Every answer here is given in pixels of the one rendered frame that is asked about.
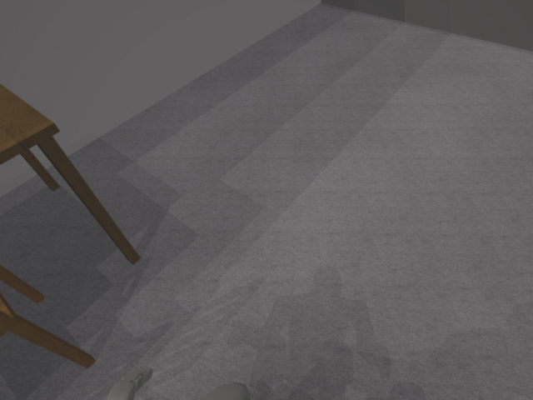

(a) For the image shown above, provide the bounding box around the table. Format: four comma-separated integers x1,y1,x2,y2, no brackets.
0,84,141,265

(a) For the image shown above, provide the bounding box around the chair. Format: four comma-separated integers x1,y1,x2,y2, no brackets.
0,265,96,368

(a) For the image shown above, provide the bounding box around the robot left hand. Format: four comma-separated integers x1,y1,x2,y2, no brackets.
105,367,152,400

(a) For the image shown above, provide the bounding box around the robot left shin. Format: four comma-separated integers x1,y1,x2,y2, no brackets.
232,382,248,390

